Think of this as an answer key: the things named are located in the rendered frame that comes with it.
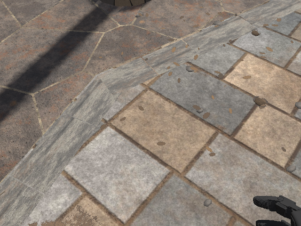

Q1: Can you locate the right robot hand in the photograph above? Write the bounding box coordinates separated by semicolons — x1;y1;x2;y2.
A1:
253;195;301;226

